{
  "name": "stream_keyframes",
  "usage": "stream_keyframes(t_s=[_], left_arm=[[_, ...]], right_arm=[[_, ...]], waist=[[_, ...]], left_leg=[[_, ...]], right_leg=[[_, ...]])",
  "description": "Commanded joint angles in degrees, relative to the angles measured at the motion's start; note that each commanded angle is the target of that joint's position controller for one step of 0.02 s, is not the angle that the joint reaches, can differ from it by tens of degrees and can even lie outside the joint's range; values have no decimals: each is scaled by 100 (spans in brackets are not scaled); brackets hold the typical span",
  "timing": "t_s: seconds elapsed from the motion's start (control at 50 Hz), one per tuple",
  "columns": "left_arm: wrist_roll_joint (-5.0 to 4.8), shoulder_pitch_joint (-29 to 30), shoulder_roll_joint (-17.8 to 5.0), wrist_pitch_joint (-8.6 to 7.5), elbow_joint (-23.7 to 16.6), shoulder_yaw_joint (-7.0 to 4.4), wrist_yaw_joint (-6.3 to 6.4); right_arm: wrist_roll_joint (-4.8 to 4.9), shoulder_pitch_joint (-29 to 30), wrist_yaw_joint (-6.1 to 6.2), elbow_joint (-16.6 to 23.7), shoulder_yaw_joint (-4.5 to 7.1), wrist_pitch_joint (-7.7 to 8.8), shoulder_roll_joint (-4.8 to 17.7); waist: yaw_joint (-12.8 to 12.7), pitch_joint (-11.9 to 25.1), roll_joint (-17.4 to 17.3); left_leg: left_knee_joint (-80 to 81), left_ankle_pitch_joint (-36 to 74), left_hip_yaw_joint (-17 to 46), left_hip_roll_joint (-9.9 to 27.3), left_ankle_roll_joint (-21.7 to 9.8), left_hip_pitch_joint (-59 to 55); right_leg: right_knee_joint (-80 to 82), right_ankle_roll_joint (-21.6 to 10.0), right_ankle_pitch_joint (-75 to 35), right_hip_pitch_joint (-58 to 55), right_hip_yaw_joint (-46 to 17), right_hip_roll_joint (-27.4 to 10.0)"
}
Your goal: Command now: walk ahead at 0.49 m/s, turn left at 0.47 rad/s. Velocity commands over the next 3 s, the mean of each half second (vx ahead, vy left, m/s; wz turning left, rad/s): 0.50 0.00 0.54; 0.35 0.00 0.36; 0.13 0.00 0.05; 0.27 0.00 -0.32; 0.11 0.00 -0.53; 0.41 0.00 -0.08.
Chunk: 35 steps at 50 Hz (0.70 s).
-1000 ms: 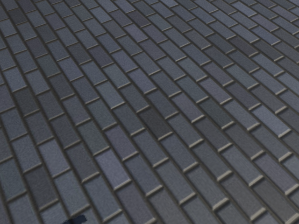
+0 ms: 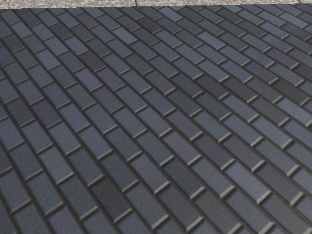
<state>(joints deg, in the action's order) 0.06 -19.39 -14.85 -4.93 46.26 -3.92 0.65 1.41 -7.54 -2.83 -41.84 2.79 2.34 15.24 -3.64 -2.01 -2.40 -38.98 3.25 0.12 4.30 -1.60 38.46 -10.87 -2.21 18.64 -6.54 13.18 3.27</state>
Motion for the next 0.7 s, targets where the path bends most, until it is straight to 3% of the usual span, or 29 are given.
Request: stream_keyframes(t_s=[0.02, 0.06, 0.08, 0.1, 0.12, 0.14, 0.16, 0.18, 0.2, 0.22, 0.24, 0.3, 0.34, 0.4, 0.44, 0.5, 0.54, 0.56, 0.58, 0.6, 0.62, 0.64, 0.66, 0.68, 0.7], left_arm=[[-48, -19, -1069, 89, -239, -267, 82], [-75, 36, -1248, 199, -268, -307, 142], [-84, 108, -1330, 247, -300, -320, 159], [-120, 228, -1359, 262, -341, -315, 167], [-103, 306, -1250, 199, -413, -254, 172], [114, -337, -287, 43, -694, 34, 42], [-69, 103, -651, -214, -791, 33, -61], [-275, 734, -956, -336, -994, -41, -113], [-232, 841, -919, -392, -1050, -11, -95], [-72, 842, -913, -387, -990, -33, -58], [16, 720, -965, -327, -963, -75, -53], [98, 620, -783, -138, -975, -28, -48], [113, 1059, -593, -88, -1124, 63, -33], [65, 1753, -455, -112, -1255, 139, -80], [-21, 2025, -560, -144, -1333, 106, -122], [-64, 2017, -817, -213, -1356, -11, -174], [-78, 1508, -944, -270, -1235, -115, -171], [-24, 967, -1095, -302, -1136, -204, -136], [68, 135, -1403, -310, -1088, -287, -84], [142, -234, -1846, -232, -868, -385, -127], [15, -83, -1283, -208, -958, -288, -156], [-8, 115, -935, -175, -983, -189, -134], [46, 333, -823, -142, -964, -129, -141], [68, 451, -709, -124, -897, -87, -146], [113, 556, -634, -136, -863, -48, -138]], right_arm=[[6, 696, -134, 708, 45, 96, 319], [20, 392, -146, 754, 148, 49, 517], [33, -84, -127, 691, 246, 20, 704], [37, -855, -62, 550, 405, 0, 1010], [17, -1718, 56, 384, 563, -68, 1345], [6, -1596, 117, 406, 630, -34, 1890], [-34, -1752, 103, 543, 525, 57, 1528], [-56, -1528, 101, 524, 450, 122, 1212], [-16, -1135, 95, 558, 395, 158, 1032], [-3, -761, 97, 625, 344, 169, 872], [-74, -564, 128, 713, 294, 177, 757], [-69, -508, 218, 681, 314, 187, 878], [-52, -626, 298, 609, 361, 160, 1052], [-1, -905, 364, 497, 379, 72, 1116], [10, -1139, 367, 412, 386, 31, 1143], [36, -1213, 384, 375, 369, -7, 1052], [11, -1047, 384, 424, 361, -27, 986], [-18, -1033, 368, 466, 290, -12, 775], [-115, -1144, 345, 571, 150, 4, 390], [76, -1967, 337, 745, 55, 58, 140], [157, -1893, 367, 568, 164, 42, 790], [93, -1258, 370, 614, 240, 12, 1060], [-1, -950, 384, 662, 233, -5, 987], [-64, -730, 369, 735, 232, 14, 887], [-37, -693, 340, 762, 227, 13, 773]], waist=[[31, -384, 468], [306, 44, 741], [600, 344, 840], [1046, 754, 785], [1507, 1195, 397], [698, 1587, -1165], [1057, 2442, -591], [1140, 1575, -195], [822, 945, 313], [566, 585, 511], [385, 468, 400], [217, 294, 207], [338, 155, 114], [685, 199, -141], [817, 252, -238], [718, 297, -403], [378, 366, -545], [99, 703, -470], [-189, 1526, 254], [230, 2040, 2225], [79, 1614, 1555], [-92, 929, 1011], [-18, 572, 629], [53, 270, 601], [181, 108, 735]], left_leg=[[337, -417, -374, -181, -226, 164], [253, -1024, -701, -564, -454, -475], [229, -1283, -764, -744, -603, -1098], [530, -1172, -697, -919, -816, -2259], [895, -964, 94, -575, -1100, -3955], [1045, -1388, 3251, 1007, -2208, -6004], [1948, -2128, 4902, 1471, -2609, -6426], [2205, -1926, 4050, 1298, -2215, -5841], [2230, -1413, 3328, 1039, -1961, -4923], [2285, -771, 2811, 794, -1797, -4144], [2412, -274, 2475, 629, -1762, -3610], [2613, 493, 1920, 407, -1722, -2698], [2614, 492, 1525, 138, -1556, -2249], [2406, -213, 1306, -180, -1183, -2040], [2263, -625, 1599, -68, -1092, -2227], [1752, -1042, 2219, 194, -959, -2822], [1297, -932, 2407, 202, -801, -2877], [596, -753, 2206, -67, -612, -2691], [-1047, -1665, 1699, -447, -386, -2056], [-2830, -3892, 1022, -1127, -39, -43], [-3580, -3535, 1131, -623, 59, 655], [-3715, -2968, 1008, -459, 91, 752], [-3583, -2571, 859, -301, 112, 539], [-3301, -2330, 868, -186, 116, 434], [-3085, -2218, 856, -105, 127, 144]], right_leg=[[-254, -460, -4723, -90, -159, -1861], [-1091, -386, -6628, -334, -75, -1876], [-1833, -359, -7132, -264, -66, -1860], [-2919, -266, -6913, 191, -32, -1730], [-4532, -43, -5244, 1441, -36, -1443], [-6750, 352, 1147, 4226, -529, -178], [-7463, 285, 1596, 4951, -1938, 31], [-7167, 146, 1010, 5352, -2092, -317], [-6555, 91, 523, 5197, -2029, -577], [-6027, 149, 317, 4876, -1953, -746], [-5791, 223, 148, 4482, -1968, -853], [-5008, 539, -127, 4100, -1721, -907], [-4105, 696, -773, 3958, -1561, -796], [-2670, 741, -2095, 3411, -1467, -455], [-2240, 726, -2314, 3241, -1547, -311], [-1817, 523, -1868, 3164, -1808, -307], [-1582, 270, -1548, 2560, -1737, -316], [-1493, 64, -1501, 1680, -1811, -504], [-1518, -304, -1037, 264, -2824, -1524], [-838, -1285, 360, -1236, -5695, -2749], [-568, -1230, 1734, -979, -6083, -2773], [-510, -983, 1511, -338, -5105, -2460], [-477, -846, 678, 321, -4326, -2172], [-382, -838, -15, 797, -3792, -1923], [-298, -809, -886, 1177, -3326, -1746]])
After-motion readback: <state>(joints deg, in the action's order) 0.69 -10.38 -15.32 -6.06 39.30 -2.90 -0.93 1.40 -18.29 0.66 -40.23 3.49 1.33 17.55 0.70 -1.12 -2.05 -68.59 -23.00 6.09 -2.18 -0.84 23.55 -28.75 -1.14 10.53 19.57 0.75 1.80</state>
